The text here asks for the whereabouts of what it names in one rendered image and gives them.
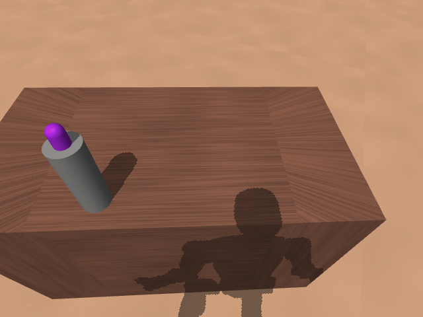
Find bottle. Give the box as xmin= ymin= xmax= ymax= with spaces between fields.
xmin=42 ymin=123 xmax=112 ymax=213

